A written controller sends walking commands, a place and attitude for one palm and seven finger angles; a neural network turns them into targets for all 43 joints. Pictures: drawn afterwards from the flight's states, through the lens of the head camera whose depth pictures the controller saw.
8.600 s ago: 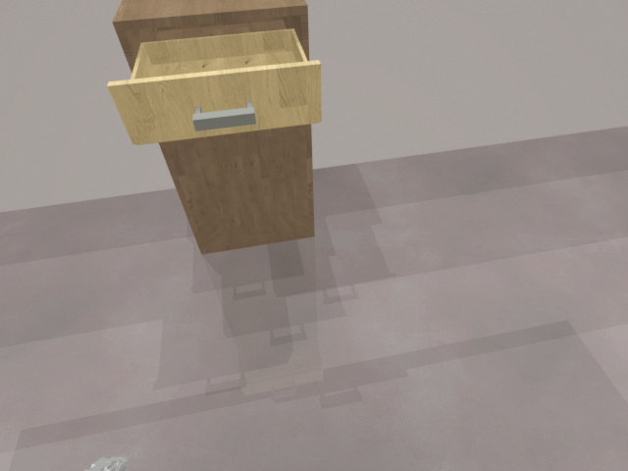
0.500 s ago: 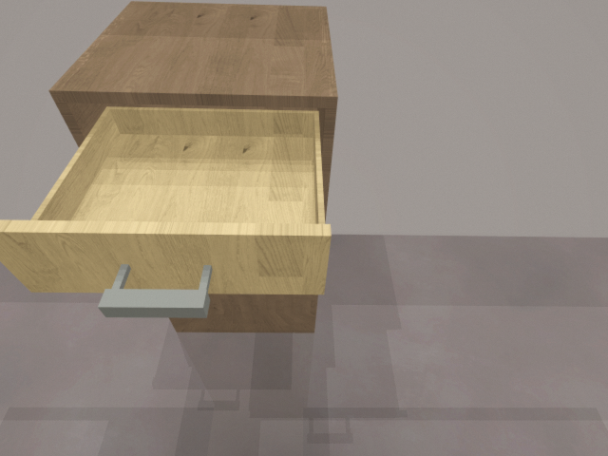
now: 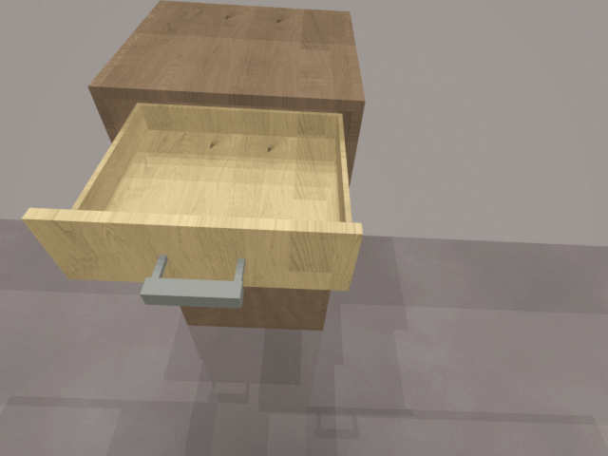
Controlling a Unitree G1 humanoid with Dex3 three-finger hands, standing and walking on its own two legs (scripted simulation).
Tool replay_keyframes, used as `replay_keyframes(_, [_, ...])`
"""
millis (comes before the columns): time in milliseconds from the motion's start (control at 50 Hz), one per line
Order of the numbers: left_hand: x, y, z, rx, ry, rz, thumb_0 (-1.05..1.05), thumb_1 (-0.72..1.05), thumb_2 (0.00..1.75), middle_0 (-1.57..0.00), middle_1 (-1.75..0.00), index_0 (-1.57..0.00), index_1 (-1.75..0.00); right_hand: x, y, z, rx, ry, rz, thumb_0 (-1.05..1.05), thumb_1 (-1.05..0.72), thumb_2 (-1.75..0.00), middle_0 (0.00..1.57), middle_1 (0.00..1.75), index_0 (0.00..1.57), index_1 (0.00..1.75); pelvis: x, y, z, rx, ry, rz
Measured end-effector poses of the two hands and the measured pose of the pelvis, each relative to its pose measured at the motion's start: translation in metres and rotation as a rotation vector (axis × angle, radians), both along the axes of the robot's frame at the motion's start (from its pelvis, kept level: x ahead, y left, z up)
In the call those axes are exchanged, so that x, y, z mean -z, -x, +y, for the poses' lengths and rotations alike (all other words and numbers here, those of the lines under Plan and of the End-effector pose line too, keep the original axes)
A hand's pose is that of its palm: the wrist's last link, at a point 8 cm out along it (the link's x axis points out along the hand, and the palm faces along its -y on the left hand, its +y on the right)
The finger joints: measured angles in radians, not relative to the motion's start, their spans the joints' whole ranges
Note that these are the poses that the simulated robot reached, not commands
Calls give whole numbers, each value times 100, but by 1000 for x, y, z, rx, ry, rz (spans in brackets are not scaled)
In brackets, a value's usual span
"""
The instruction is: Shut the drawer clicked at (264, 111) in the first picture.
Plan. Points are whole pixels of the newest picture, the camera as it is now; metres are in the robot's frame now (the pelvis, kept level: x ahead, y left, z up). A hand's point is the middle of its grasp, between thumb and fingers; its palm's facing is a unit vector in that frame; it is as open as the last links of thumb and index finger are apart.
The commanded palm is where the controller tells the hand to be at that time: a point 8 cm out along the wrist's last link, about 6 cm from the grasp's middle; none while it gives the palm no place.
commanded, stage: come to a stop and stand still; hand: left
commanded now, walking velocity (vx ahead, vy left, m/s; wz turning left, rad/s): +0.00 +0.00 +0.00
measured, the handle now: (197, 278) +0.33 +0.18 +0.04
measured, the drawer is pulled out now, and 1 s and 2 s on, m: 0.29 0.29 0.29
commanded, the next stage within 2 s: look again from close up in 0.22 s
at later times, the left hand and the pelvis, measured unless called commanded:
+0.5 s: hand out of the picture +0.02 +0.18 -0.19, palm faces +0.01 -0.98 -0.19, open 7.3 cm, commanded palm none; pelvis +0.02 +0.01 -0.01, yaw +0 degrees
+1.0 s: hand out of the picture +0.06 +0.20 -0.17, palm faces +0.11 -0.98 -0.18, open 7.3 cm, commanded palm +0.12 +0.24 -0.06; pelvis +0.02 +0.03 +0.00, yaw +0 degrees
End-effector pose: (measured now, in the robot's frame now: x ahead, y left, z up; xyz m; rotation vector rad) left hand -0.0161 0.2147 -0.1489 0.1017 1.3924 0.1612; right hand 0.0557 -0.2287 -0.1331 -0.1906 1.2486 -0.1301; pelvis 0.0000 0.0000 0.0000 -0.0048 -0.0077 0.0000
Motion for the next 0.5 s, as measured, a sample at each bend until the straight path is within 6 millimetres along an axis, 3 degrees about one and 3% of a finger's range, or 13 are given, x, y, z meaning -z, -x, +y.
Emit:
replay_keyframes(120, [-1, 19, -5, -7, 18, 56, 1, 91, 90, -20, -30, -20, -30, 1, 19, 1, 15, 5, 51, 0, -94, -89, 20, 30, 20, 30, -2, -4, 2, 3, -2, 3])
replay_keyframes(260, [4, 22, -7, 27, 18, 87, 1, 91, 90, -20, -30, -20, -30, 7, 44, 6, 31, -10, 112, 1, -93, -90, 20, 30, 20, 30, 2, -4, 5, 4, 9, 0])
replay_keyframes(360, [7, 9, 3, 36, 0, 61, 1, 91, 90, -20, -30, -20, -30, 13, 49, 14, 51, -27, 119, 1, -92, -90, 20, 30, 20, 30, 7, -9, 7, -3, 11, 1])
replay_keyframes(500, [7, -27, 15, 45, -21, -29, 1, 91, 90, -20, -30, -20, -30, 13, 44, 20, 55, -26, 112, 2, -93, -89, 20, 30, 20, 30, 7, -15, 12, -1, 11, -5])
